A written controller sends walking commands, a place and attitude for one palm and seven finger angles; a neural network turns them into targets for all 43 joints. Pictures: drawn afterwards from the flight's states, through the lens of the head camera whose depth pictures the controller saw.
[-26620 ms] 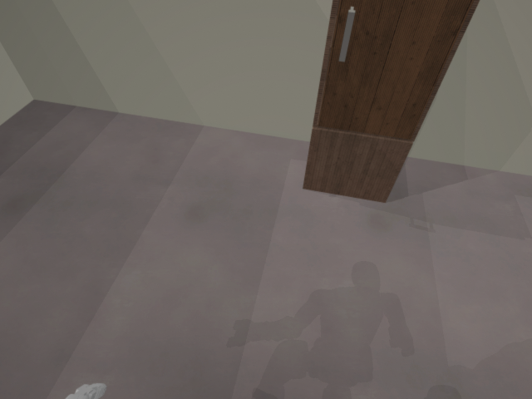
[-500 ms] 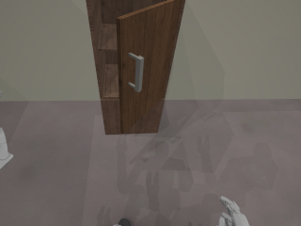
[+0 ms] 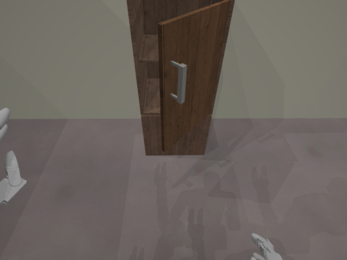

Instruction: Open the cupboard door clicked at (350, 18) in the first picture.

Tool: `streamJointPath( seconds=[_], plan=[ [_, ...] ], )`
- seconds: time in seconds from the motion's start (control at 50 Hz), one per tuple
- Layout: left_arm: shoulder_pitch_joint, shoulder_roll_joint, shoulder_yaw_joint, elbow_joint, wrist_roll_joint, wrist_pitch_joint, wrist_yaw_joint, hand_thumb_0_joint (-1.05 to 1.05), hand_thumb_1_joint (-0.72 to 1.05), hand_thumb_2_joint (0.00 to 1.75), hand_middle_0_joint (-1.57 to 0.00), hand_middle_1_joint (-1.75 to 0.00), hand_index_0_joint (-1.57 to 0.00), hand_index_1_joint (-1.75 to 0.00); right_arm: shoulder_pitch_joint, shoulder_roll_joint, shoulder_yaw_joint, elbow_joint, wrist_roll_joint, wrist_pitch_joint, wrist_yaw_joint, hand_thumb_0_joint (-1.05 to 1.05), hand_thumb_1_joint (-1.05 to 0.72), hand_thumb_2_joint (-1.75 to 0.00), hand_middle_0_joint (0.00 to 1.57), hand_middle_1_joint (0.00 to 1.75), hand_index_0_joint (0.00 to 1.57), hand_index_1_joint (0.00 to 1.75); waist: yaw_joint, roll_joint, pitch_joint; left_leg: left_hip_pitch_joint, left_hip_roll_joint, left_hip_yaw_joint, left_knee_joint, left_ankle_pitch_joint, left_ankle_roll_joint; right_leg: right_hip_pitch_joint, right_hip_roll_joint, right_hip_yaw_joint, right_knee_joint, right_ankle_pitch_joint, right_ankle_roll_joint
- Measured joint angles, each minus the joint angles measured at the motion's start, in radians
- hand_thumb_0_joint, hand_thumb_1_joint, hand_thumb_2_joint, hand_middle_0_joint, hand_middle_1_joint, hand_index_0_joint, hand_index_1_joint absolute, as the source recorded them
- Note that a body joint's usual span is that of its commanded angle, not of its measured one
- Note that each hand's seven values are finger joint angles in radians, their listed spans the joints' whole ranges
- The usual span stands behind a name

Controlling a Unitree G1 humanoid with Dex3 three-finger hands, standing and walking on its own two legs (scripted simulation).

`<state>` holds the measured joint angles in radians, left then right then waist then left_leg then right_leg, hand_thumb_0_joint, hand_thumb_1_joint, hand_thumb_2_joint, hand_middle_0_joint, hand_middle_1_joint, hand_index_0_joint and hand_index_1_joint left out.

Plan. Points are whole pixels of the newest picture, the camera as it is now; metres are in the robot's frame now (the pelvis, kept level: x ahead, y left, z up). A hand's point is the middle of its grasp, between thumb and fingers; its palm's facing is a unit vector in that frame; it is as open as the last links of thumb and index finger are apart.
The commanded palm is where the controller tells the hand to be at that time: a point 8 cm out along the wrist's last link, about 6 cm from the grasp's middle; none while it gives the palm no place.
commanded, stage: let the arm hang, fingers relaxed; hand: left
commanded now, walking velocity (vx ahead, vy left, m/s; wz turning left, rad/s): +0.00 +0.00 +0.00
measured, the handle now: (177, 82) +0.69 +0.02 +0.05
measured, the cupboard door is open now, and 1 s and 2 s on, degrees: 47 47 47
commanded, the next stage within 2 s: look to check the result in 1.18 s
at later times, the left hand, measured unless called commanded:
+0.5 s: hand out of the picture +0.01 +0.19 -0.16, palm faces +0.11 -0.97 -0.23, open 6.9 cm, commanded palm none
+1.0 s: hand out of the picture +0.04 +0.22 -0.15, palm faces +0.09 -0.96 -0.26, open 7.4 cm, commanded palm none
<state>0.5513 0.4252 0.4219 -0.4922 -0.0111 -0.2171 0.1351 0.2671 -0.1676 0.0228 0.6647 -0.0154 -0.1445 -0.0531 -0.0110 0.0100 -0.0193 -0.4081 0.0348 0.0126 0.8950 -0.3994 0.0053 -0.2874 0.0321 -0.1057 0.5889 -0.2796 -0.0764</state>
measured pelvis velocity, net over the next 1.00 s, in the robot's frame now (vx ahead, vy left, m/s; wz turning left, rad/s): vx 0.01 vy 0.02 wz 0.09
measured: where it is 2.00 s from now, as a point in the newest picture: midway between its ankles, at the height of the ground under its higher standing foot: outside the picture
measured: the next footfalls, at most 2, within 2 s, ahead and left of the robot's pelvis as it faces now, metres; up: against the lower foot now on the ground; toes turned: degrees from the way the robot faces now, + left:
none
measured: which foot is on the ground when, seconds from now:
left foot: down 0.00-1.00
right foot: down 0.00-1.00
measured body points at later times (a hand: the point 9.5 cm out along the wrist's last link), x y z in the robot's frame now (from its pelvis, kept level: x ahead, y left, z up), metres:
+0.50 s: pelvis +0.00 +0.00 +0.01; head +0.03 -0.01 +0.46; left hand +0.01 +0.24 -0.14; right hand +0.04 -0.24 -0.15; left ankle +0.03 +0.13 -0.73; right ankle +0.03 -0.11 -0.73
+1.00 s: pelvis +0.01 +0.02 +0.02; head +0.03 +0.01 +0.47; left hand +0.03 +0.28 -0.13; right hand +0.06 -0.23 -0.14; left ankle +0.03 +0.13 -0.73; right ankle +0.03 -0.11 -0.73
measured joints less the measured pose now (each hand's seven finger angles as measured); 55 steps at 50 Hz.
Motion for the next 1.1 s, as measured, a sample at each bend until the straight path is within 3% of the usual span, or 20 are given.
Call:
streamJointPath(
  seconds=[0.04,0.1,0.12,0.14,0.18,0.22,0.3,0.34,0.38,0.42,0.5,0.7,1.1],
  plan=[
    [-0.010,-0.023,-0.003,0.025,-0.003,-0.006,0.001,0.01,0.89,0.89,-0.21,-0.30,-0.21,-0.30,-0.003,-0.014,-0.002,0.017,0.002,0.012,-0.001,0.01,-0.90,-0.89,0.20,0.30,0.21,0.30,0.013,0.003,-0.003,-0.013,-0.006,0.017,0.025,0.013,0.002,0.016,-0.007,0.002,-0.028,0.003,0.006],
    [-0.040,-0.044,-0.017,0.093,0.009,-0.007,-0.001,0.01,0.89,0.89,-0.21,-0.30,-0.21,-0.30,-0.005,-0.035,-0.014,0.036,-0.002,-0.005,0.008,0.01,-0.90,-0.89,0.20,0.30,0.21,0.30,0.017,0.000,-0.007,0.041,-0.005,0.045,-0.160,0.101,0.015,0.018,-0.026,-0.002,-0.034,0.004,0.021],
    [-0.081,-0.051,-0.052,0.170,0.020,0.018,-0.023,0.00,0.89,0.89,-0.21,-0.30,-0.21,-0.30,-0.003,-0.060,-0.025,0.039,-0.004,-0.005,0.029,0.01,-0.90,-0.89,0.20,0.30,0.21,0.30,0.015,0.028,-0.020,0.049,0.004,0.024,-0.231,0.182,0.034,-0.015,-0.026,-0.012,0.018,-0.019,0.035],
    [-0.128,-0.064,-0.091,0.270,0.027,0.061,-0.045,0.00,0.89,0.90,-0.21,-0.30,-0.20,-0.30,-0.011,-0.084,-0.035,0.046,-0.009,0.015,0.041,0.01,-0.90,-0.89,0.20,0.30,0.21,0.30,0.009,0.053,-0.032,0.041,0.000,0.006,-0.246,0.142,0.025,-0.063,-0.028,-0.003,0.107,-0.088,0.052],
    [-0.226,-0.098,-0.165,0.518,0.037,0.163,-0.080,0.00,0.90,0.90,-0.20,-0.30,-0.20,-0.30,-0.048,-0.100,-0.040,0.083,-0.025,0.074,0.046,0.01,-0.90,-0.89,0.20,0.30,0.21,0.30,-0.008,0.052,-0.030,0.006,-0.039,-0.001,-0.211,0.094,0.018,-0.141,-0.045,0.072,0.275,-0.205,0.075],
    [-0.296,-0.140,-0.237,0.770,0.040,0.235,-0.103,0.00,0.90,0.90,-0.20,-0.30,-0.19,-0.30,-0.067,-0.098,-0.033,0.107,-0.042,0.106,0.048,0.01,-0.90,-0.89,0.20,0.30,0.21,0.30,-0.024,0.041,-0.014,0.004,-0.064,-0.003,-0.220,0.107,0.013,-0.164,-0.048,0.125,0.325,-0.240,0.088],
    [-0.317,-0.222,-0.377,1.132,0.042,0.269,-0.132,0.01,0.91,0.90,-0.19,-0.30,-0.19,-0.30,-0.079,-0.071,-0.017,0.150,-0.027,0.141,0.054,0.01,-0.90,-0.89,0.20,0.30,0.21,0.30,-0.030,0.001,0.036,0.032,-0.070,0.006,-0.234,0.119,-0.007,-0.089,-0.045,0.162,0.134,-0.028,0.077],
    [-0.297,-0.279,-0.437,1.270,0.041,0.271,-0.145,0.01,0.91,0.89,-0.20,-0.30,-0.19,-0.30,-0.074,-0.064,-0.023,0.191,-0.018,0.159,0.055,0.01,-0.90,-0.89,0.20,0.30,0.21,0.30,-0.039,0.011,0.058,0.052,-0.055,-0.013,-0.242,0.078,-0.007,-0.057,-0.029,0.142,0.107,-0.038,0.062],
    [-0.292,-0.296,-0.401,1.334,0.017,0.244,-0.116,-0.03,0.99,0.89,-0.21,-0.30,-0.20,-0.30,-0.054,-0.051,-0.028,0.238,-0.014,0.169,0.050,0.01,-0.91,-0.89,0.20,0.30,0.20,0.30,-0.028,0.015,0.074,0.068,-0.038,-0.039,-0.275,0.109,-0.005,-0.022,-0.012,0.117,0.049,-0.030,0.053],
    [-0.297,-0.272,-0.398,1.389,0.024,0.233,-0.117,-0.05,1.02,0.89,-0.21,-0.30,-0.21,-0.30,-0.036,-0.038,-0.028,0.290,-0.014,0.173,0.047,0.01,-0.91,-0.89,0.20,0.30,0.20,0.30,-0.013,0.010,0.089,0.093,-0.025,-0.050,-0.324,0.181,-0.017,0.010,-0.001,0.106,-0.005,-0.005,0.048],
    [-0.299,-0.236,-0.402,1.494,0.025,0.240,-0.122,-0.04,1.00,0.89,-0.21,-0.30,-0.21,-0.30,-0.008,-0.025,-0.030,0.372,-0.015,0.180,0.042,0.01,-0.91,-0.89,0.19,0.30,0.20,0.30,0.001,0.013,0.093,0.128,-0.018,-0.053,-0.397,0.200,-0.029,0.053,0.004,0.104,-0.099,0.042,0.050],
    [-0.309,-0.202,-0.397,1.627,0.023,0.234,-0.121,0.00,0.92,0.89,-0.20,-0.30,-0.20,-0.30,0.013,-0.026,-0.034,0.468,-0.009,0.166,0.036,0.00,-0.91,-0.89,0.20,0.30,0.20,0.30,0.000,0.029,0.098,0.175,-0.031,-0.040,-0.479,0.237,-0.014,0.094,-0.011,0.117,-0.173,0.077,0.062],
    [-0.417,-0.194,-0.402,1.622,0.028,0.211,-0.128,0.00,0.91,0.89,-0.20,-0.30,-0.20,-0.30,-0.107,-0.075,-0.038,0.458,-0.010,0.143,0.042,0.00,-0.91,-0.89,0.20,0.30,0.20,0.30,-0.002,0.013,0.075,0.215,-0.050,-0.024,-0.513,0.236,0.004,0.129,-0.031,0.132,-0.199,0.074,0.082]
  ],
)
